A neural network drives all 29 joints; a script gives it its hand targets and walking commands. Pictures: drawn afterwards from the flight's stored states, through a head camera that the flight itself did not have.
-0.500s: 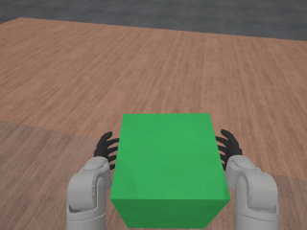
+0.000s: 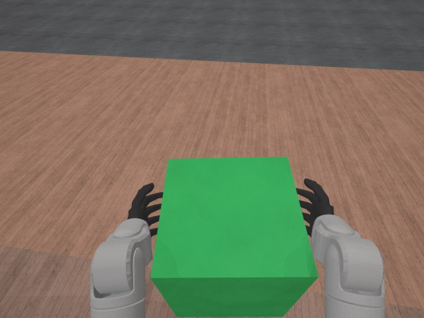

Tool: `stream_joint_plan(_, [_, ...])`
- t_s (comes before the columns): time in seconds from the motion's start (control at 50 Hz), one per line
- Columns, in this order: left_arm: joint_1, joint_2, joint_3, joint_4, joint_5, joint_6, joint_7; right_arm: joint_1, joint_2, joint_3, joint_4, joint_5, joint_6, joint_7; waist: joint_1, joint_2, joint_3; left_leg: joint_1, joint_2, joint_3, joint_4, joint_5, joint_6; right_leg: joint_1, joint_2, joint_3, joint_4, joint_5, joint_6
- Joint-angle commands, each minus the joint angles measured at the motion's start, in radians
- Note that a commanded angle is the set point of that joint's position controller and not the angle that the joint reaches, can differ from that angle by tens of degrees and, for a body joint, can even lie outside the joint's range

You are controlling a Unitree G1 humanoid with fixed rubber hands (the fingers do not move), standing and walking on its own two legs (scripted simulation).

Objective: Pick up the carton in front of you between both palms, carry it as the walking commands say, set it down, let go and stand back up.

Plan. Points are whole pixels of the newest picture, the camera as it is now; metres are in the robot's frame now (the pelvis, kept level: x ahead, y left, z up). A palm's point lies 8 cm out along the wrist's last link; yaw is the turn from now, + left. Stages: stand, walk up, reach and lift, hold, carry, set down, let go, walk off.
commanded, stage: carry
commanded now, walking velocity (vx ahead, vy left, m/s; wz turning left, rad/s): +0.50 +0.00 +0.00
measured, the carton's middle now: (228, 242) +0.27 +0.00 +0.03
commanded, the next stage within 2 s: none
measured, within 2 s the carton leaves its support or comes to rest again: neither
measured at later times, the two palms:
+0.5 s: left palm (159, 94) +0.65 +0.17 +0.12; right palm (271, 89) +0.66 -0.13 +0.12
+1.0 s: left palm (176, 42) +1.05 +0.16 +0.10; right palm (254, 41) +1.05 -0.14 +0.10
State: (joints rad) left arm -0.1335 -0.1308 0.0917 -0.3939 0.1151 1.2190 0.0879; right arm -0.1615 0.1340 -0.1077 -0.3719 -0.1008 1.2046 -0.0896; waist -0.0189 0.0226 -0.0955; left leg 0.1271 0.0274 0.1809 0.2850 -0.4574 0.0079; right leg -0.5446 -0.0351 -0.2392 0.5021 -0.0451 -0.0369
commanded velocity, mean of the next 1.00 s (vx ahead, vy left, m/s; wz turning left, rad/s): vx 0.50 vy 0.00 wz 0.00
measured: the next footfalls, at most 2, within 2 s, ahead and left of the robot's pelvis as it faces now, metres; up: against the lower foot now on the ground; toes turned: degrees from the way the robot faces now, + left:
right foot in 0.02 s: +0.20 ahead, -0.09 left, +0.00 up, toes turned -11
left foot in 0.52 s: +0.53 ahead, +0.10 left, +0.00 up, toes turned +8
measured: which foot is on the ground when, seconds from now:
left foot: down 0.00-0.02, up 0.04-0.50, down 0.52-1.00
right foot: up 0.00-0.00, down 0.02-0.54, up 0.56-0.96, down 0.98-1.00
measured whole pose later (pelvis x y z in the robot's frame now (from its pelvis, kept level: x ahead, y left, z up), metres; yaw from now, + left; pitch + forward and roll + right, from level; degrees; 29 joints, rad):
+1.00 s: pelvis +0.68 +0.02 -0.03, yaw +1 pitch +5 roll +2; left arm -0.67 -0.04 0.25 0.01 0.08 1.19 0.13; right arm -0.69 0.02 -0.23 0.06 -0.04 1.16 -0.14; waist -0.05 -0.01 0.00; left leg -0.17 -0.01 0.16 0.77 -0.48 0.07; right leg -0.48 0.01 -0.13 0.43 0.12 -0.06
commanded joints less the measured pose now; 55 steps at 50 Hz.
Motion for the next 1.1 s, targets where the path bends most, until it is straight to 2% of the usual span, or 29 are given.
stream_joint_plan(0.0, [-0.459, -0.860, -0.696, -0.025, -0.393, 0.000, -0.238, -0.420, 0.825, 0.695, -0.031, 0.393, 0.026, 0.274, 0.040, 0.106, -0.224, -0.170, 0.129, 0.066, 0.382, 0.943, 0.038, 0.496, 0.075, -0.066, -0.040, -0.075, -0.012])
stream_joint_plan(0.02, [-0.451, -0.857, -0.690, -0.016, -0.391, 0.002, -0.241, -0.438, 0.822, 0.694, -0.032, 0.392, 0.029, 0.276, 0.063, -0.015, -0.297, -0.349, 0.103, 0.044, 0.627, 0.654, 0.016, 0.678, -0.119, 0.223, -0.084, -0.281, -0.043])
stream_joint_plan(0.04, [-0.459, -0.868, -0.689, 0.021, -0.387, -0.007, -0.248, -0.456, 0.840, 0.713, -0.050, 0.395, 0.033, 0.273, 0.049, -0.284, -0.351, -0.667, -0.047, -0.022, 0.927, 0.175, -0.025, 0.858, -0.379, 0.719, -0.219, -0.357, -0.209])
stream_joint_plan(0.06, [-0.449, -0.901, -0.695, 0.027, -0.408, -0.011, -0.253, -0.455, 0.851, 0.711, -0.023, 0.389, 0.028, 0.274, 0.048, -0.250, -0.320, -0.757, -0.036, -0.148, 1.067, 0.009, 0.005, 0.812, -0.388, 0.755, -0.291, -0.215, -0.228])
stream_joint_plan(0.08, [-0.467, -0.927, -0.707, 0.015, -0.421, -0.019, -0.257, -0.450, 0.883, 0.714, -0.017, 0.392, 0.017, 0.275, 0.044, -0.193, -0.313, -0.784, 0.017, -0.175, 1.107, 0.043, 0.029, 0.780, -0.362, 0.632, -0.261, -0.077, -0.208])
stream_joint_plan(0.12, [-0.519, -0.975, -0.729, -0.012, -0.436, -0.037, -0.262, -0.456, 0.939, 0.721, -0.005, 0.392, -0.007, 0.274, 0.036, -0.038, -0.287, -0.762, 0.085, -0.191, 0.992, 0.137, 0.037, 0.652, -0.320, 0.464, -0.248, 0.034, -0.142])
stream_joint_plan(0.18, [-0.538, -0.979, -0.751, -0.026, -0.454, -0.057, -0.269, -0.426, 0.965, 0.730, 0.019, 0.376, -0.040, 0.261, 0.032, -0.089, -0.284, -0.712, 0.082, -0.143, 0.818, 0.183, 0.021, 0.575, -0.271, 0.316, -0.285, -0.037, -0.106])
stream_joint_plan(0.28, [-0.563, -0.891, -0.749, 0.003, -0.456, -0.071, -0.275, -0.470, 0.910, 0.746, 0.029, 0.363, -0.062, 0.235, 0.037, -0.145, -0.195, -0.774, 0.065, -0.057, 0.520, 0.285, -0.003, 0.579, -0.215, 0.180, -0.294, 0.058, -0.110])
stream_joint_plan(0.42, [-0.800, -0.699, -0.673, 0.123, -0.431, -0.055, -0.216, -0.772, 0.731, 0.702, 0.120, 0.416, -0.031, 0.206, 0.062, -0.168, -0.117, -0.718, 0.023, 0.000, 0.307, 0.416, 0.052, 0.602, -0.191, 0.111, -0.199, 0.177, -0.096])
stream_joint_plan(0.46, [-0.890, -0.686, -0.640, 0.184, -0.436, -0.042, -0.199, -0.846, 0.703, 0.651, 0.198, 0.422, -0.019, 0.198, 0.035, -0.162, -0.149, -0.581, -0.012, 0.027, 0.275, 0.375, 0.076, 0.587, -0.184, 0.073, -0.069, 0.303, -0.071])
stream_joint_plan(0.48, [-0.937, -0.686, -0.626, 0.214, -0.442, -0.035, -0.192, -0.868, 0.696, 0.619, 0.244, 0.422, -0.015, 0.194, -0.002, -0.124, -0.202, -0.415, -0.062, 0.068, 0.229, 0.350, 0.079, 0.545, -0.148, 0.020, 0.090, 0.357, -0.042])
stream_joint_plan(0.5, [-0.980, -0.687, -0.611, 0.247, -0.448, -0.029, -0.187, -0.891, 0.689, 0.583, 0.285, 0.419, -0.011, 0.192, -0.041, -0.044, -0.283, -0.208, -0.035, 0.019, 0.231, 0.297, 0.078, 0.438, -0.105, 0.005, 0.296, 0.233, -0.014])
stream_joint_plan(0.52, [-1.040, -0.710, -0.600, 0.274, -0.461, -0.020, -0.183, -0.936, 0.665, 0.549, 0.326, 0.410, -0.008, 0.191, -0.049, 0.161, -0.397, 0.019, 0.241, -0.438, 0.169, 0.141, 0.192, 0.175, -0.012, 0.026, 0.619, -0.016, 0.032])
stream_joint_plan(0.54, [-1.097, -0.729, -0.586, 0.303, -0.469, -0.016, -0.179, -0.977, 0.693, 0.536, 0.378, 0.421, -0.009, 0.191, -0.073, 0.344, -0.424, 0.153, 0.343, -0.755, 0.025, 0.168, 0.280, -0.088, 0.118, 0.127, 0.825, -0.463, 0.036])
stream_joint_plan(0.56, [-1.158, -0.773, -0.577, 0.332, -0.480, -0.023, -0.176, -1.024, 0.739, 0.529, 0.379, 0.444, -0.012, 0.195, -0.061, 0.281, -0.406, 0.148, 0.338, -0.697, 0.058, 0.279, 0.283, -0.168, 0.060, 0.229, 0.936, -0.464, 0.001])
stream_joint_plan(0.6, [-1.232, -0.863, -0.550, 0.347, -0.493, -0.034, -0.169, -1.148, 0.856, 0.549, 0.361, 0.499, -0.024, 0.208, -0.057, 0.065, -0.381, 0.034, 0.278, -0.517, 0.124, 0.495, 0.227, -0.176, -0.008, 0.254, 0.866, -0.375, -0.030])
stream_joint_plan(0.62, [-1.262, -0.897, -0.541, 0.358, -0.490, -0.041, -0.166, -1.219, 0.905, 0.557, 0.349, 0.523, -0.032, 0.214, -0.041, 0.046, -0.385, -0.028, 0.263, -0.461, 0.115, 0.504, 0.204, -0.140, -0.026, 0.257, 0.791, -0.337, -0.031])
stream_joint_plan(0.66, [-1.296, -0.938, -0.517, 0.382, -0.479, -0.052, -0.161, -1.306, 0.968, 0.560, 0.350, 0.547, -0.044, 0.218, -0.027, 0.067, -0.399, -0.069, 0.250, -0.395, 0.097, 0.509, 0.197, -0.096, -0.028, 0.245, 0.708, -0.317, -0.027])
stream_joint_plan(0.74, [-1.271, -0.976, -0.498, 0.423, -0.447, -0.065, -0.148, -1.296, 1.010, 0.537, 0.395, 0.537, -0.053, 0.218, -0.044, 0.079, -0.388, 0.008, 0.233, -0.310, 0.137, 0.722, 0.228, -0.186, -0.017, 0.208, 0.493, -0.276, -0.006])
stream_joint_plan(0.84, [-1.256, -0.974, -0.510, 0.382, -0.422, -0.067, -0.142, -1.256, 1.014, 0.546, 0.368, 0.511, -0.050, 0.219, -0.078, 0.094, -0.350, 0.055, 0.126, -0.165, 0.209, 0.915, 0.175, -0.131, 0.052, 0.122, 0.132, 0.041, 0.010])
stream_joint_plan(0.9, [-1.210, -0.945, -0.515, 0.354, -0.410, -0.050, -0.150, -1.181, 0.990, 0.554, 0.356, 0.487, -0.041, 0.214, -0.073, 0.115, -0.325, 0.015, 0.099, -0.122, 0.275, 0.877, 0.138, 0.044, 0.081, 0.087, -0.080, 0.208, -0.011])
stream_joint_plan(0.94, [-1.147, -0.922, -0.513, 0.369, -0.397, -0.042, -0.160, -1.153, 0.977, 0.573, 0.365, 0.484, -0.034, 0.216, -0.005, 0.071, -0.369, -0.077, 0.071, -0.052, 0.494, 0.872, 0.086, 0.315, 0.081, 0.062, -0.161, 0.327, -0.029])
stream_joint_plan(0.96, [-1.126, -0.902, -0.509, 0.369, -0.392, -0.039, -0.168, -1.145, 0.968, 0.584, 0.377, 0.485, -0.033, 0.219, 0.039, 0.017, -0.386, -0.212, 0.049, -0.042, 0.638, 0.691, 0.063, 0.480, 0.007, 0.120, -0.128, 0.395, -0.018])
stream_joint_plan(0.98, [-1.110, -0.883, -0.500, 0.379, -0.394, -0.033, -0.176, -1.150, 0.955, 0.590, 0.393, 0.484, -0.031, 0.219, 0.044, -0.108, -0.434, -0.433, 0.008, -0.058, 0.797, 0.243, 0.059, 0.699, -0.167, 0.310, 0.058, 0.780, -0.005])
stream_joint_plan(1.0, [-1.125, -0.833, -0.481, 0.394, -0.371, -0.035, -0.177, -1.143, 0.994, 0.584, 0.407, 0.489, -0.018, 0.221, 0.078, -0.344, -0.550, -0.762, -0.105, -0.129, 1.049, -0.127, 0.023, 1.017, -0.346, 0.625, 0.109, 0.816, -0.213])
stream_joint_plan(1.02, [-1.090, -0.861, -0.495, 0.403, -0.393, -0.034, -0.184, -1.133, 0.971, 0.581, 0.381, 0.482, -0.016, 0.218, 0.093, -0.317, -0.580, -0.865, -0.084, -0.186, 1.178, -0.156, 0.029, 1.017, -0.386, 0.720, 0.043, 0.552, -0.291])
stream_joint_plan(1.04, [-1.123, -0.906, -0.516, 0.355, -0.420, -0.040, -0.193, -1.174, 0.975, 0.592, 0.341, 0.484, -0.019, 0.213, 0.101, -0.235, -0.505, -0.908, -0.051, -0.205, 1.149, -0.123, 0.039, 0.932, -0.330, 0.676, 0.008, 0.484, -0.267])
stream_joint_plan(1.06, [-1.194, -0.939, -0.539, 0.294, -0.451, -0.042, -0.200, -1.209, 0.990, 0.598, 0.310, 0.485, -0.025, 0.206, 0.094, -0.122, -0.456, -0.904, -0.026, -0.207, 1.065, -0.056, 0.037, 0.858, -0.298, 0.608, -0.007, 0.530, -0.223])
stream_joint_plan(1.08, [-1.259, -0.968, -0.566, 0.243, -0.484, -0.045, -0.206, -1.220, 0.990, 0.596, 0.284, 0.477, -0.031, 0.196, 0.085, -0.082, -0.418, -0.889, -0.012, -0.199, 0.977, 0.003, 0.031, 0.794, -0.277, 0.543, -0.013, 0.652, -0.198])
